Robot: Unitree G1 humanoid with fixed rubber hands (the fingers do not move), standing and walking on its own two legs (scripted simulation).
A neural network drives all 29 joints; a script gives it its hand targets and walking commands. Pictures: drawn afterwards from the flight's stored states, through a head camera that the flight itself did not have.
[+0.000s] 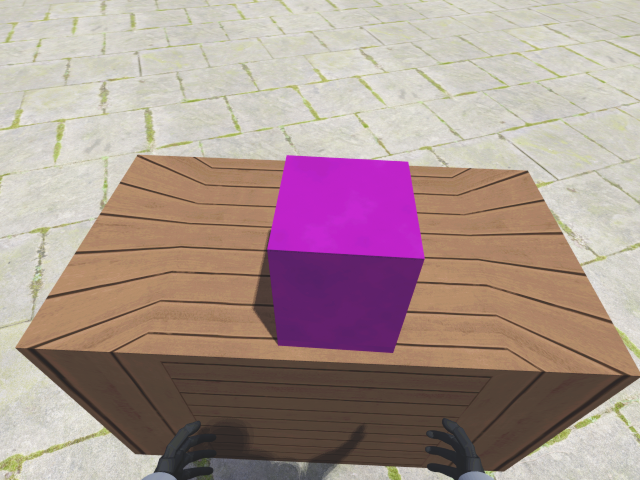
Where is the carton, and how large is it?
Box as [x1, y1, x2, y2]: [267, 155, 424, 352]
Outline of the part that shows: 287,155 267,248 278,345 392,352 424,258 408,163 405,161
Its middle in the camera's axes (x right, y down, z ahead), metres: +0.04 +0.03 +0.65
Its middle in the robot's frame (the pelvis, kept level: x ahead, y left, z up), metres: +0.49 +0.00 -0.02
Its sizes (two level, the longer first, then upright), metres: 0.210 0.200 0.250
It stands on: a pedestal, 0.63 m high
